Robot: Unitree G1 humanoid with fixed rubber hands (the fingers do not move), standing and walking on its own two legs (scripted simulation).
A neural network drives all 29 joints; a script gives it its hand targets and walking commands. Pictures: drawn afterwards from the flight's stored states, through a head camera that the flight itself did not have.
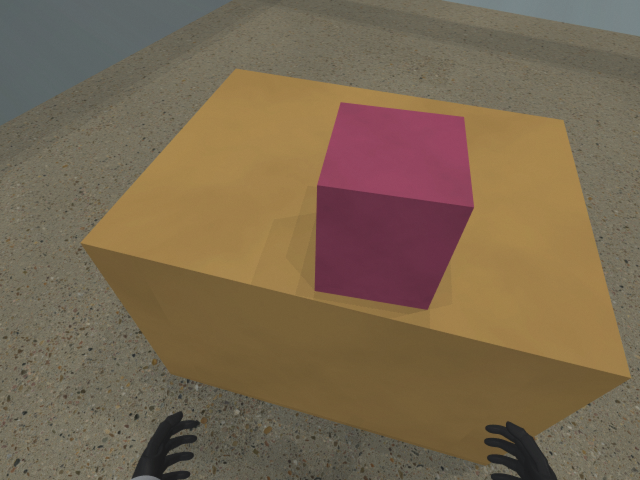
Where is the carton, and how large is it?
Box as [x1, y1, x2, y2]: [315, 102, 473, 309]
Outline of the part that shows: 341,102 317,184 315,290 427,309 473,208 463,117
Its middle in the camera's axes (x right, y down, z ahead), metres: +0.11 -0.05 +0.66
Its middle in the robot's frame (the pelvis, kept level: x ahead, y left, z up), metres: +0.55 -0.05 +0.01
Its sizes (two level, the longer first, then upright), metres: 0.210 0.200 0.250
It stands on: a pedestal, 0.65 m high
